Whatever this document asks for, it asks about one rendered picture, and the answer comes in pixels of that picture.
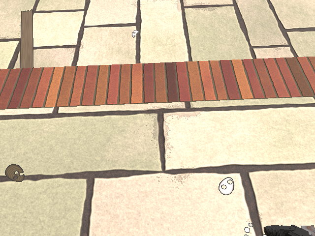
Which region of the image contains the robot right hand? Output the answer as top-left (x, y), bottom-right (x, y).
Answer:
top-left (264, 224), bottom-right (312, 236)

